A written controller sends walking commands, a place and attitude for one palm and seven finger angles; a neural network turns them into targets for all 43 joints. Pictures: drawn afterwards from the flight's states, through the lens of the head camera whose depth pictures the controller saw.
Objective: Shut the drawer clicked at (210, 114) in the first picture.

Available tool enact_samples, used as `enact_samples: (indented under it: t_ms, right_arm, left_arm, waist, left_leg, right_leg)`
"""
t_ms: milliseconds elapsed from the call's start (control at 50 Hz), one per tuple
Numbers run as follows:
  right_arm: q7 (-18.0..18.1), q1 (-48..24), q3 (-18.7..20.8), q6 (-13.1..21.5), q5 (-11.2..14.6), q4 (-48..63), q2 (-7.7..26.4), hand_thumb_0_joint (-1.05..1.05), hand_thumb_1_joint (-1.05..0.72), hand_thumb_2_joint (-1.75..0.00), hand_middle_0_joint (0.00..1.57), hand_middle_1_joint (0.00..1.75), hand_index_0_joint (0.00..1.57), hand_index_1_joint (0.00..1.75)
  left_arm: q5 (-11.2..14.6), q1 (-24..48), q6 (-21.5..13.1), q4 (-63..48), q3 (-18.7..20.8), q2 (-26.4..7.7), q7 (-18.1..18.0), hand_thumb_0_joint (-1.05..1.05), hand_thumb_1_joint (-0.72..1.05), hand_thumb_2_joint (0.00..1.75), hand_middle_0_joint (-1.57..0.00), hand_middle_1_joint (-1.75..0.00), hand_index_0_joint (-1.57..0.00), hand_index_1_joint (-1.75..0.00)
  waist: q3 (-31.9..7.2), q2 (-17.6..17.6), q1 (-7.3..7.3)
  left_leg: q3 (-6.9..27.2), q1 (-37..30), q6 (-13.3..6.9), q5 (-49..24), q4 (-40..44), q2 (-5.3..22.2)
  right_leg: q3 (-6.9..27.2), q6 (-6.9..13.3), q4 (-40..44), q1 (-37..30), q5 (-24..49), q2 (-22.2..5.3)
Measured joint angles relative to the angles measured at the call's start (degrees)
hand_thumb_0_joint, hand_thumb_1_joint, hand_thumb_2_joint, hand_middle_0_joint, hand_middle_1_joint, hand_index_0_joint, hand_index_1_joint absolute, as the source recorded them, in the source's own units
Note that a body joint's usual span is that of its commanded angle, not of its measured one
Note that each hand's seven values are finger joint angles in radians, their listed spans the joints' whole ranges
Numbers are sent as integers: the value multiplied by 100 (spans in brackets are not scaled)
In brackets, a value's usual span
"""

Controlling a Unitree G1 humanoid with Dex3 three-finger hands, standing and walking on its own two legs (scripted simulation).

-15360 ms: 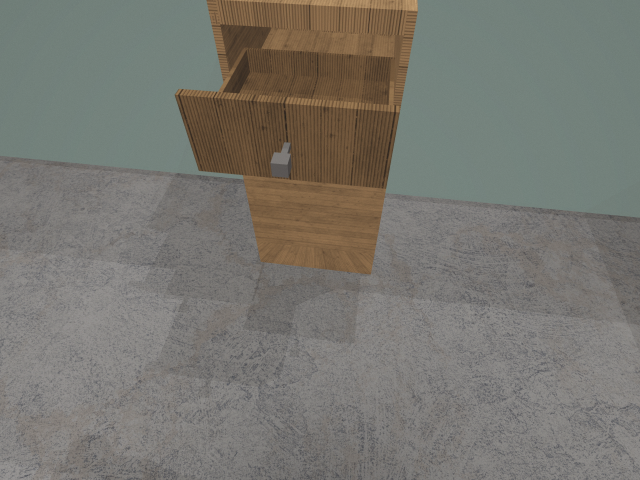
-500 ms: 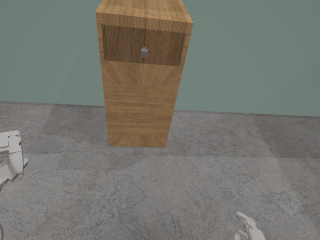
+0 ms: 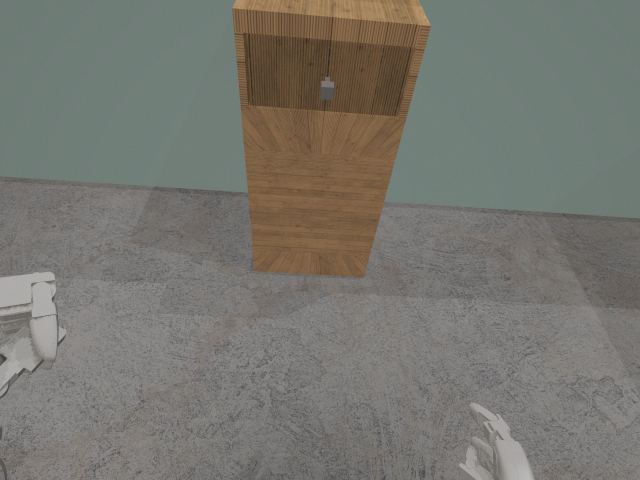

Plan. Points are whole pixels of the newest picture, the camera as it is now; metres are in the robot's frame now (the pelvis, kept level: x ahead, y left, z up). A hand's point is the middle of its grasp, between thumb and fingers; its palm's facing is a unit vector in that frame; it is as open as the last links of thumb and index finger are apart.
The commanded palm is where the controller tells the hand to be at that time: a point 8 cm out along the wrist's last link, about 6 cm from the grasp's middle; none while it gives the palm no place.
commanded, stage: stop stepping back and stand still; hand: left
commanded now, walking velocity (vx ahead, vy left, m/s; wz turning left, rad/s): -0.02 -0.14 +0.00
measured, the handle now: (327, 86) +0.94 +0.02 +0.04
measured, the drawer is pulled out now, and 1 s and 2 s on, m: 0.00 0.00 0.00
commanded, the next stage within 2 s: let the arm hang, fingers relaxed in 0.06 s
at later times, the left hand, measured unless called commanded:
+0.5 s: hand out of the picture +0.05 +0.18 -0.17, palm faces +0.06 -0.97 -0.23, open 3.3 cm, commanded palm none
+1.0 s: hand out of the picture -0.01 +0.14 -0.17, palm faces +0.07 -0.99 -0.15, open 7.1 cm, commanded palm none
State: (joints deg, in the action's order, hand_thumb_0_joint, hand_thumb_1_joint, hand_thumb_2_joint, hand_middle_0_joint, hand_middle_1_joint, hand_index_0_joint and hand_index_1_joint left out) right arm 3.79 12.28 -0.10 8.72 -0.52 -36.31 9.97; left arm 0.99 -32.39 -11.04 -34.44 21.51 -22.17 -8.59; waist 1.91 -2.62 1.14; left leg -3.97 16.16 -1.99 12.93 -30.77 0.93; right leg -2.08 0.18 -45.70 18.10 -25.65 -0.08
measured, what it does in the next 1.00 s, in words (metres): stands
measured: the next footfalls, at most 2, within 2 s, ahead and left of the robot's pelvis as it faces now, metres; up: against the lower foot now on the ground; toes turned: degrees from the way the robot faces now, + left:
none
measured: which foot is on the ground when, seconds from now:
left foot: down 0.00-1.00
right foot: down 0.00-1.00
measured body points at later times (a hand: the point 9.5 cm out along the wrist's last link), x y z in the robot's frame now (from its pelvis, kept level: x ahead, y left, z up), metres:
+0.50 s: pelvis +0.01 -0.02 +0.00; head +0.03 -0.01 +0.45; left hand +0.05 +0.23 -0.15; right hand +0.06 -0.26 -0.15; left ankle +0.04 +0.10 -0.73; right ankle +0.01 -0.12 -0.73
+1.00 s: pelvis +0.01 -0.01 +0.01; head +0.01 -0.02 +0.46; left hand -0.01 +0.19 -0.15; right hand -0.01 -0.20 -0.16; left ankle +0.04 +0.10 -0.73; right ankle +0.01 -0.11 -0.73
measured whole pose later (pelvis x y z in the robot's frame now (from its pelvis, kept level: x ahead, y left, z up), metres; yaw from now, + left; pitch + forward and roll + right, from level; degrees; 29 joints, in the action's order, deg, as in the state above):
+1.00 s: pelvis +0.01 -0.01 +0.01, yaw +1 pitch -2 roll +0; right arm 1.9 17.9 -0.1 -0.6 -0.8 -65.2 5.3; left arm -0.2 -16.2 0.1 66.7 0.4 -5.5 -1.5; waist 2.5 1.3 0.3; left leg -2.7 11.8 -0.8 10.6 -24.7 0.5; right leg -5.3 1.1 -24.8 9.0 -13.5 -0.9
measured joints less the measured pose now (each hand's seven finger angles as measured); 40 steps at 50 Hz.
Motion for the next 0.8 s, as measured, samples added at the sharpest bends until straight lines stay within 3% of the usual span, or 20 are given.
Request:
enact_samples:
  t_ms: [100,120,180,220,280,320,380,440,580,800]
  right_arm:
    - [-134,50,-157,-81,29,286,-129,1,-90,-90,20,30,21,30]
    - [-130,28,-168,-124,29,300,-129,1,-90,-90,20,30,21,30]
    - [-204,-57,-105,-159,49,86,1,1,-90,-90,20,30,21,30]
    - [-384,-127,9,-299,83,-251,244,0,-90,-90,20,30,21,30]
    - [-442,-207,93,-709,12,-684,469,0,-90,-90,20,30,21,30]
    - [-435,-200,91,-888,-46,-886,457,0,-90,-90,20,30,21,30]
    - [-402,-99,43,-991,-97,-1161,349,0,-91,-90,20,30,21,30]
    - [-345,73,-15,-1003,-95,-1523,198,0,-91,-90,20,30,20,30]
    - [-273,418,-12,-1068,-54,-2274,-8,0,-91,-90,20,30,20,30]
    - [-210,536,-20,-990,-11,-2805,-243,0,-91,-90,20,30,20,30]
  left_arm:
    - [74,-510,-153,-233,265,-307,5,2,89,89,-140,-160,-141,-160]
    - [80,-541,-169,-175,276,-318,19,2,89,89,-140,-160,-141,-160]
    - [0,-311,-178,396,17,-194,168,1,89,89,-140,-160,-141,-160]
    - [-152,329,136,1725,-564,-44,470,1,90,90,-139,-160,-140,-159]
    - [-255,1212,900,4167,-1253,440,703,0,90,90,-136,-156,-137,-156]
    - [-283,1572,1271,5603,-1547,735,755,1,91,90,-131,-152,-132,-152]
    - [-257,1747,1526,7204,-1949,1109,815,1,91,90,-123,-144,-123,-143]
    - [-301,1779,1426,8148,-1962,1198,587,2,91,89,-114,-140,-113,-133]
    - [-147,1585,1268,9335,-2042,946,761,2,91,89,-88,-112,-87,-105]
    - [-114,1444,1189,10131,-2147,1344,730,1,91,89,-45,-59,-45,-58]
  waist:
    - [-8,129,-4]
    - [7,150,-28]
    - [-5,390,-63]
    - [-181,620,-135]
    - [-332,797,-80]
    - [-258,672,-11]
    - [-89,415,81]
    - [66,237,40]
    - [209,269,-121]
    - [178,456,-127]
  left_leg:
    - [-11,25,101,-90,181,110]
    - [-32,69,118,-42,100,113]
    - [44,242,159,-15,-168,168]
    - [117,500,169,93,-494,121]
    - [195,618,99,436,-763,17]
    - [183,559,90,444,-834,-58]
    - [173,372,109,414,-697,-84]
    - [229,203,151,248,-377,-22]
    - [273,-98,188,-93,271,36]
    - [157,-411,134,-228,608,-21]
  right_leg:
    - [-185,1,1589,-419,586,38]
    - [-166,41,1801,-468,1002,38]
    - [-234,133,1726,-383,1220,86]
    - [-295,129,1374,-144,975,25]
    - [-375,99,847,58,618,-96]
    - [-367,72,651,44,492,-183]
    - [-357,79,702,-100,493,-205]
    - [-416,124,1115,-318,699,-115]
    - [-466,165,1931,-696,1121,-4]
    - [-358,108,2161,-923,1239,-53]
